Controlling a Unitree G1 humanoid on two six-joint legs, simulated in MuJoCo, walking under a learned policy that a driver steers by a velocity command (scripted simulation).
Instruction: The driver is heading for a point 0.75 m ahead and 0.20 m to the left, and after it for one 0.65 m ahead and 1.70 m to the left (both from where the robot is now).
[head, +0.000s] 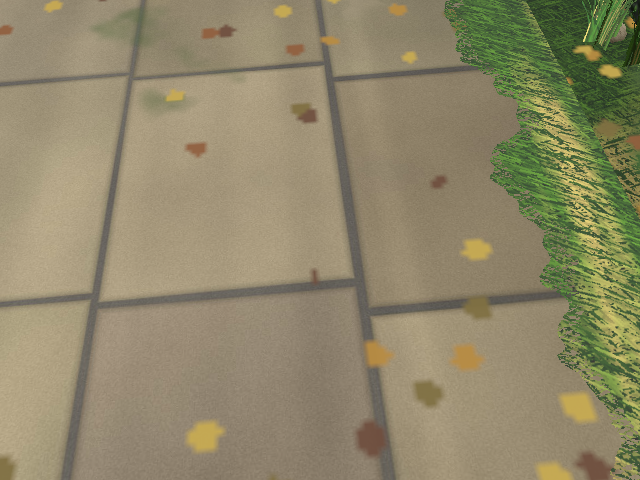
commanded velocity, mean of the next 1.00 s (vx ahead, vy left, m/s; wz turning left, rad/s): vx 0.35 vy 0.00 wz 0.37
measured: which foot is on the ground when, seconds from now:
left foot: up 0.00-0.28, down 0.30-0.74, up 0.76-1.00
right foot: down 0.00-0.28, up 0.30-0.72, down 0.74-1.00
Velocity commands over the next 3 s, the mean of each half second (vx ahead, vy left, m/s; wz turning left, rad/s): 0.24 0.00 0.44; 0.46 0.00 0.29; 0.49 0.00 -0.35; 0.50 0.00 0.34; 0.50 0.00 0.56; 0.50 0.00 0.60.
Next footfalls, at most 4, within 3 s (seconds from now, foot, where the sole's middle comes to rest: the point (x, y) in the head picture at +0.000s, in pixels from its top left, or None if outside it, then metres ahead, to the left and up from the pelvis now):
0.30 left None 0.02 0.14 -0.77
0.74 right None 0.41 0.03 -0.77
1.18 left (174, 439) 0.52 0.35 -0.77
1.66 right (276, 303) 0.84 0.15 -0.77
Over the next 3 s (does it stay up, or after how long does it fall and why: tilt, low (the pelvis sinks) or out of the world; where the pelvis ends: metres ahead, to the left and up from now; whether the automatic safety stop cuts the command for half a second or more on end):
stays up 1.28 0.59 0.01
